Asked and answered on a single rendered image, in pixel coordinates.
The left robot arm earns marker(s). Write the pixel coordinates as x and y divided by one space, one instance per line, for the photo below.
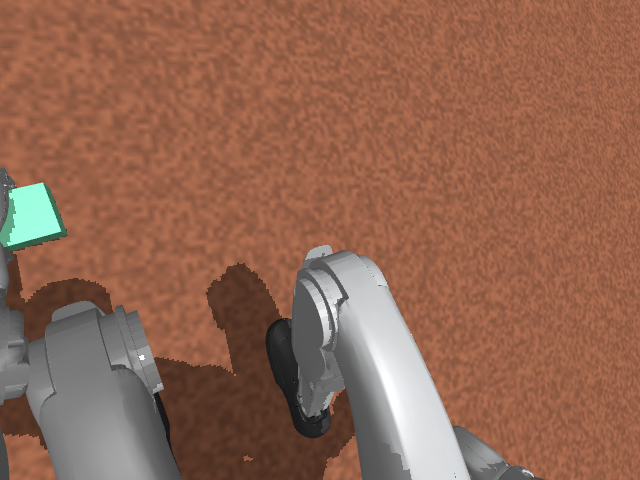
14 356

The small box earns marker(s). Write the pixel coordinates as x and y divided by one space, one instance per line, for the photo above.
32 218

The left robot hand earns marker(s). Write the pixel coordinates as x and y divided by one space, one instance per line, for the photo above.
6 183

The right robot hand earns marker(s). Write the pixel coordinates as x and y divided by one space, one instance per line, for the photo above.
482 461

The left robot foot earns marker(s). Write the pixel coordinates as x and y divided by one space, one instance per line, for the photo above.
164 419

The right robot foot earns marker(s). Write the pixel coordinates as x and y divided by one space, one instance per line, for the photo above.
285 370

